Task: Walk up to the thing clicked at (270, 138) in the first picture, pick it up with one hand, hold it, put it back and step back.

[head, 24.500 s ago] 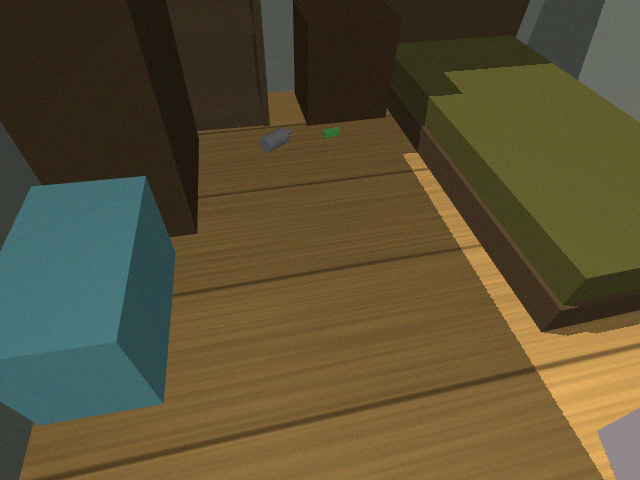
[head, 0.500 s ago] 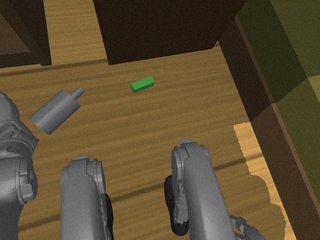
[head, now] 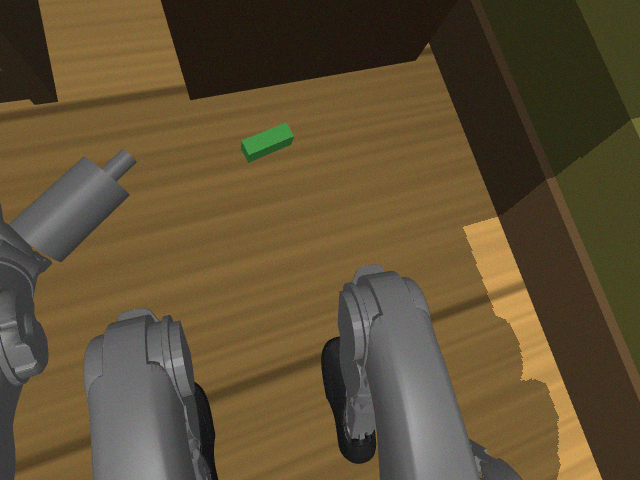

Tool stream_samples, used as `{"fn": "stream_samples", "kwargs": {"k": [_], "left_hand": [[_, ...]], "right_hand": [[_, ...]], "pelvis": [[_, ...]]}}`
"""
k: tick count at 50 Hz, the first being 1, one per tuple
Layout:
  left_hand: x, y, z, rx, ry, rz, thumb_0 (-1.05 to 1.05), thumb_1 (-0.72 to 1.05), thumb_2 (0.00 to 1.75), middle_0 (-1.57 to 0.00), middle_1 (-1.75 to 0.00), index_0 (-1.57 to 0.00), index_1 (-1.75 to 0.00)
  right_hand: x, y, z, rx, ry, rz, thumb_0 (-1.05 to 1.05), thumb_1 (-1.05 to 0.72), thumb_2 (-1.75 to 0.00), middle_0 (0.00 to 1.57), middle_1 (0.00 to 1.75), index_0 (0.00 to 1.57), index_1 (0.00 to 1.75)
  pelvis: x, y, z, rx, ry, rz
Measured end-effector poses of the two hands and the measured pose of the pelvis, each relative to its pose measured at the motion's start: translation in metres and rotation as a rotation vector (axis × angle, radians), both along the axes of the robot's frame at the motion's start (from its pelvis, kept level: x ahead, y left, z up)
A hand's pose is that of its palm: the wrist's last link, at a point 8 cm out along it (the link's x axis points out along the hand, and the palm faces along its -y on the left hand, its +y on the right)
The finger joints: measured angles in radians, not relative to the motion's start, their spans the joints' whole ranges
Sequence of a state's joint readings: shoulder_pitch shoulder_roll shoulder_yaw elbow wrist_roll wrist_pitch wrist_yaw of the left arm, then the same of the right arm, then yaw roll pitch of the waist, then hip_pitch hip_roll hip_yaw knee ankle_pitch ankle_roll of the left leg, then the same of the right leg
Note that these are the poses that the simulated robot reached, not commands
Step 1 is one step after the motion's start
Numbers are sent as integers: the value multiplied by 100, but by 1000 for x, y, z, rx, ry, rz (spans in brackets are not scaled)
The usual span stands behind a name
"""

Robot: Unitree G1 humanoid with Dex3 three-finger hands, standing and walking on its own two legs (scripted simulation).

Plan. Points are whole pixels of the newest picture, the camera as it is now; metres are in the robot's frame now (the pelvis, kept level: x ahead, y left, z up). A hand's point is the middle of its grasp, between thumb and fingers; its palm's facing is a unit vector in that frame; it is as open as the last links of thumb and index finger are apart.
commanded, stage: rise first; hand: left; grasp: from above
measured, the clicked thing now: (84, 197) +0.52 +0.27 -0.28
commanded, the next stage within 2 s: approach in 0.32 s
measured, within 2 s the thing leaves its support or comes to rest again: neither
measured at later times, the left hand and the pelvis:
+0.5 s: hand (6, 232) +0.45 +0.33 -0.18, palm faces -0.29 -0.31 -0.90, open 14.0 cm; pelvis +0.00 +0.00 -0.01, yaw -1 degrees
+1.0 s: hand (78, 159) +0.54 +0.24 -0.17, palm faces -0.28 -0.28 -0.92, open 14.2 cm; pelvis +0.00 +0.00 -0.01, yaw -4 degrees
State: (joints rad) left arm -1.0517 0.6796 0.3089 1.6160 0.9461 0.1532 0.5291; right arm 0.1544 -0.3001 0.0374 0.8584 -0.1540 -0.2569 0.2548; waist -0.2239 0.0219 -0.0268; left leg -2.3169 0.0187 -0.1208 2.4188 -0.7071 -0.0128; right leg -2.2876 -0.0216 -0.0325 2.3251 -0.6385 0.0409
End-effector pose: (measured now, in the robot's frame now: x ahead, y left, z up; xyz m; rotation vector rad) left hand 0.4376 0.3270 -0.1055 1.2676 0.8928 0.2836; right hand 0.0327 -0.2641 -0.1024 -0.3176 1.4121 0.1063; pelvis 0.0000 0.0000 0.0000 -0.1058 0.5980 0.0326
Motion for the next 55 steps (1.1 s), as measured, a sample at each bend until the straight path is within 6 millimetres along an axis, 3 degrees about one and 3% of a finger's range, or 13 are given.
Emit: {"fn": "stream_samples", "kwargs": {"k": [28, 32, 37, 42, 47, 51, 55], "left_hand": [[14, -1, -21, -2, 16, -44, 0, -56, 99, -12, -103, -11, -103], [27, -13, -26, -14, 22, -84, -1, -57, 100, -11, -103, -10, -103], [56, -42, -28, -26, -22, -129, -1, -58, 100, -11, -104, -10, -105], [83, -73, -23, -29, -66, -118, -1, -58, 99, -11, -106, -10, -106], [100, -88, -11, -13, -66, -117, 0, -58, 98, -10, -107, -10, -107], [95, -84, -7, 9, -28, -116, 0, -57, 97, -10, -108, -10, -107], [71, -67, -13, 13, 38, -77, 0, -57, 96, -10, -107, -10, -106]], "right_hand": [[-9, -1, 4, -3, 38, 33, 0, -91, -90, 20, 30, 20, 30], [-13, -1, 7, -12, 46, 40, 0, -91, -90, 20, 30, 20, 30], [-26, 0, 14, -26, 70, 32, 0, -91, -90, 20, 30, 20, 30], [-44, 2, 24, -25, 104, -9, 0, -92, -90, 19, 30, 20, 30], [-64, 8, 30, -5, 139, -74, 0, -92, -90, 19, 30, 20, 30], [-73, 13, 30, 19, 153, -105, 0, -92, -90, 19, 30, 20, 30], [-73, 16, 27, 33, 144, -101, 0, -92, -90, 20, 30, 20, 30]], "pelvis": [[2, 2, -10, -19, -10, -7], [1, 2, -13, -22, -13, -9], [2, 2, -14, -30, -10, -17], [4, 2, -12, -39, 4, -27], [5, 2, -8, -42, 18, -38], [4, 2, -5, -39, 17, -43], [1, 1, -3, -36, 10, -41]]}}
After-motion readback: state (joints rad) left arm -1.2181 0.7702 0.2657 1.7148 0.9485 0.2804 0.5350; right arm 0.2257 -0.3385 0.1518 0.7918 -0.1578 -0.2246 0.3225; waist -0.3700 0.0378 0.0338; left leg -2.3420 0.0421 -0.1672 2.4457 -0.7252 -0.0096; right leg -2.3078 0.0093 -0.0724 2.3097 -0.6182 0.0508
